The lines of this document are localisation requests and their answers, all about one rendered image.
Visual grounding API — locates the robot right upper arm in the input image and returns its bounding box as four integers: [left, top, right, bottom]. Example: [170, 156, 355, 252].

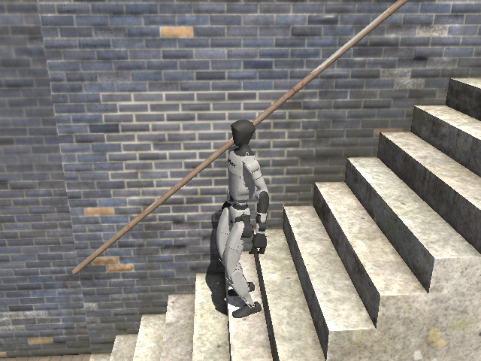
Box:
[228, 146, 239, 154]

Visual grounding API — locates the robot right foot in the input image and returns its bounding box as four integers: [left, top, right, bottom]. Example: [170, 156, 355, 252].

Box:
[228, 282, 255, 296]

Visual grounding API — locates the robot left hand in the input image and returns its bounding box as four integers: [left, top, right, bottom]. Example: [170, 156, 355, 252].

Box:
[249, 233, 267, 254]

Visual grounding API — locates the robot right hand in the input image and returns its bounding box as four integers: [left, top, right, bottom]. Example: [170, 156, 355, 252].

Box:
[221, 201, 233, 223]

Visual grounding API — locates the left robot forearm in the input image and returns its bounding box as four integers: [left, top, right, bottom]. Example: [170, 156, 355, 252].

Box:
[256, 191, 269, 234]

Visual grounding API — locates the robot left upper arm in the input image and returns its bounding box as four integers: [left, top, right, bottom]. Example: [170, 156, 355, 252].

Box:
[242, 156, 269, 200]

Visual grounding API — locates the humanoid robot head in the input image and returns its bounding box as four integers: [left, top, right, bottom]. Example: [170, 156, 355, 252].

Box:
[231, 120, 256, 156]

